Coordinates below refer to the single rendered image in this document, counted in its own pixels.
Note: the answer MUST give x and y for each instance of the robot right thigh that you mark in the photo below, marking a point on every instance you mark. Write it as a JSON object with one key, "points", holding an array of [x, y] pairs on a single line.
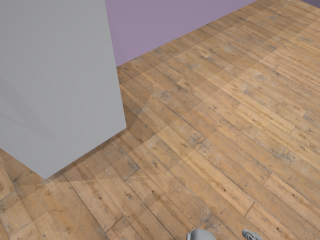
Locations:
{"points": [[200, 234]]}

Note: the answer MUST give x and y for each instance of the robot right hand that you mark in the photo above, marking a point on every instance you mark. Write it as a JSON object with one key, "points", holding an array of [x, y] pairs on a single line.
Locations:
{"points": [[249, 235]]}

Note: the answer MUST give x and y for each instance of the fridge door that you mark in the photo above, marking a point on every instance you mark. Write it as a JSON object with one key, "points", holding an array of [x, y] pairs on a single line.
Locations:
{"points": [[59, 88]]}

